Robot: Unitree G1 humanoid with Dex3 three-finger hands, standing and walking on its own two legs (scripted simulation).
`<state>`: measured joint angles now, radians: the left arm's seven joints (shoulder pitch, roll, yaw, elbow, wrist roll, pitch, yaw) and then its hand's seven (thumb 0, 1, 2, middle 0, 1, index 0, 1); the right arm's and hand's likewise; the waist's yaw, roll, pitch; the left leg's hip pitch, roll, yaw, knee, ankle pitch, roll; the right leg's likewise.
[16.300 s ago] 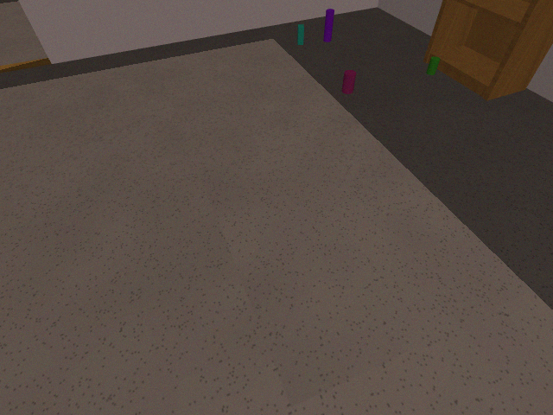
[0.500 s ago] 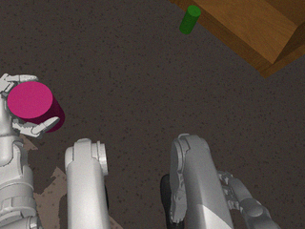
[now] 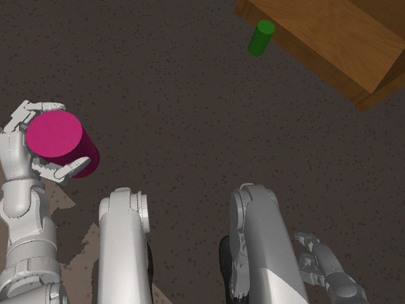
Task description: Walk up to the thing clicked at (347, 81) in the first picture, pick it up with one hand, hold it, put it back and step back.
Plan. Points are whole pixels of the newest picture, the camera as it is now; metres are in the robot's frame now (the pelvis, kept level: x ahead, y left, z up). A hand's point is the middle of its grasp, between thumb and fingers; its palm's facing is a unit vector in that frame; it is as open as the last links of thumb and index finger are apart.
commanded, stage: settle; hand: left
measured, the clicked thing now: (68, 148) +0.40 +0.26 -0.05
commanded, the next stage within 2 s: lift in 0.16 s
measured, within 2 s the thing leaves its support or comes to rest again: neither
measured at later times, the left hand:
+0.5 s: hand (55, 136) +0.40 +0.26 +0.01, palm faces +0.17 -0.99 -0.02, open 11.3 cm
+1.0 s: hand (12, 107) +0.38 +0.25 +0.14, palm faces +0.16 -0.99 -0.01, open 11.3 cm
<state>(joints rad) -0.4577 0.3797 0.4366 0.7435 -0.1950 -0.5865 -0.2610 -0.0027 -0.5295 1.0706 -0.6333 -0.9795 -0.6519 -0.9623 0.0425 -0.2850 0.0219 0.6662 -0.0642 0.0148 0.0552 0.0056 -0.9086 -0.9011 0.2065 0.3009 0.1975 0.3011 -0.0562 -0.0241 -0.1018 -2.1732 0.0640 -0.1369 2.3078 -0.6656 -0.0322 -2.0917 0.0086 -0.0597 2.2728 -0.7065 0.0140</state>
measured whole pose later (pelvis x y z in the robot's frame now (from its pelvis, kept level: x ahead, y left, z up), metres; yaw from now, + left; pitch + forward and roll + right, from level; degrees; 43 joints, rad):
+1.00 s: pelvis +0.01 +0.00 +0.12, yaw +3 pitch +31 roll -4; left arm -0.27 0.30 0.32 0.37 -0.24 -0.37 -0.21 0.00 -0.55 1.09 -0.64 -0.98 -0.66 -0.96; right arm 0.09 -0.25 -0.01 0.60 0.03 -0.02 -0.01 0.01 -0.91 -0.89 0.21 0.30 0.20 0.30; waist -0.02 0.02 -0.18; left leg -1.83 0.07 -0.08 1.93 -0.64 -0.02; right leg -1.76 -0.01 -0.05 1.90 -0.69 0.02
